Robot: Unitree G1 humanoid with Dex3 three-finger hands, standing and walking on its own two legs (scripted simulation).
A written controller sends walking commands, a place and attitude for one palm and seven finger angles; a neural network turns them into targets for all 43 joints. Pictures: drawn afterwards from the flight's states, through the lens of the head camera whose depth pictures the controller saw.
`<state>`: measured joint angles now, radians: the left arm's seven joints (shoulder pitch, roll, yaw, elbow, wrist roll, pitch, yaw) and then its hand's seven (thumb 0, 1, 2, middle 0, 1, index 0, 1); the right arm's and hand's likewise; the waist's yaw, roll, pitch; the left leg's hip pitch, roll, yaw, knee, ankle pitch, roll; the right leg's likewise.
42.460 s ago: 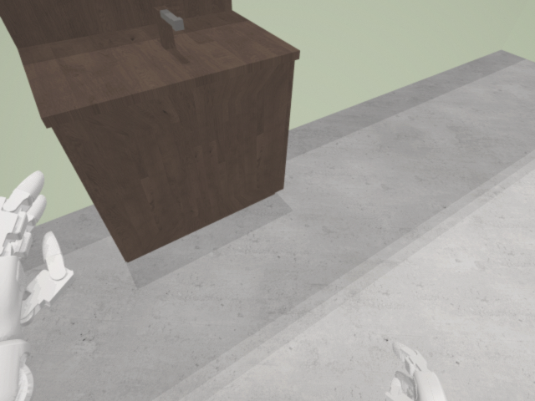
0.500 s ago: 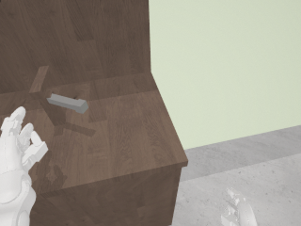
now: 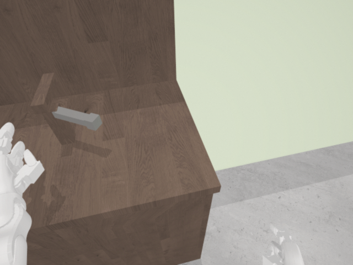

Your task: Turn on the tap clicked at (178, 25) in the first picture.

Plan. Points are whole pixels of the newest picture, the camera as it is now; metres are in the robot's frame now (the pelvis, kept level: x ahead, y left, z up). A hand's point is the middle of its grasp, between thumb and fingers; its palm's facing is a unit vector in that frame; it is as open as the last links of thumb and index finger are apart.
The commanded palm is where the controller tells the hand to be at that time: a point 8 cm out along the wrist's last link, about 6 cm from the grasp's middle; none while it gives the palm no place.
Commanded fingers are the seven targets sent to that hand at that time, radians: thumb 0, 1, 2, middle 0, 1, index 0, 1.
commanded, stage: reach beside the lever's end, fingers flat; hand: left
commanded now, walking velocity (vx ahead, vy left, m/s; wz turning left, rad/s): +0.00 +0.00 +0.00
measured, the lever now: (93, 121) +0.39 +0.26 +0.13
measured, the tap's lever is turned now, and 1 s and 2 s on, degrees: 57 57 57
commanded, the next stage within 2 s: push the lever round in 0.74 s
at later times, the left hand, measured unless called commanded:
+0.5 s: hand (38, 156) +0.28 +0.34 +0.12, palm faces +0.58 -0.81 -0.12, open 7.8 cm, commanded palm +0.23 +0.38 +0.12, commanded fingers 0.00 0.90 0.90 -0.15 -0.15 -0.15 -0.15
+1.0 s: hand (44, 156) +0.28 +0.33 +0.12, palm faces +0.56 -0.82 -0.10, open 7.8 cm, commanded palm +0.23 +0.36 +0.12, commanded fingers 0.00 0.90 0.90 -0.15 -0.15 -0.15 -0.15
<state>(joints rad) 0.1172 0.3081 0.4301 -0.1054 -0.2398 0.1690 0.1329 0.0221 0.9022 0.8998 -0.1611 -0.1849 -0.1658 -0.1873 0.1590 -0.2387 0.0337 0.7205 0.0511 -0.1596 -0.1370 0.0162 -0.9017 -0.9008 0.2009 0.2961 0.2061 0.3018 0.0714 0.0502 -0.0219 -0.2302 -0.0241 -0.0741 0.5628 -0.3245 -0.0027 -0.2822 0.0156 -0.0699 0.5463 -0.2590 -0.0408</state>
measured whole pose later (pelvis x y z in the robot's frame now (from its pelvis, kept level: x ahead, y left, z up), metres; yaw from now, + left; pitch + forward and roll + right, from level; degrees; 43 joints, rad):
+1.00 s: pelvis +0.01 +0.01 +0.00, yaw +0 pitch +2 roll -1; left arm 0.01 0.32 0.46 0.09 -0.22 0.06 0.08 0.02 0.90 0.90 -0.15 -0.15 -0.15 -0.15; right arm 0.17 -0.24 0.02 0.71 0.04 -0.16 -0.13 0.02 -0.90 -0.90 0.20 0.30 0.21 0.30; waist 0.06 0.04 -0.03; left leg -0.27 -0.03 -0.06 0.58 -0.34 0.01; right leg -0.32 0.01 -0.06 0.56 -0.27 -0.02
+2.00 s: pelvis +0.00 +0.00 +0.00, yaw +0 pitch +1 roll +0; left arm -0.02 0.20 0.35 0.05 -0.16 0.09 0.30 0.02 0.90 0.90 -0.15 -0.15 -0.15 -0.15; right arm 0.13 -0.23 0.02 0.73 0.03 -0.09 -0.12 0.02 -0.90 -0.90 0.20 0.30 0.21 0.30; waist 0.05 0.04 -0.03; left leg -0.27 -0.02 -0.06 0.58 -0.33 0.00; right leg -0.32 0.02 -0.06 0.56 -0.26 -0.04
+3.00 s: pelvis +0.00 +0.00 +0.00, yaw +0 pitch +1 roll -1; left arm -0.25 0.03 0.19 0.16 -0.01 0.20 0.71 0.02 0.90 0.90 -0.15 -0.15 -0.15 -0.15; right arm 0.07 -0.19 0.00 0.76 -0.03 0.05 -0.07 0.01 -0.90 -0.90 0.20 0.30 0.21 0.30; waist 0.04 0.04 -0.03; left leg -0.25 -0.02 -0.07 0.55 -0.32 0.00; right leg -0.29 0.02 -0.07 0.52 -0.25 -0.04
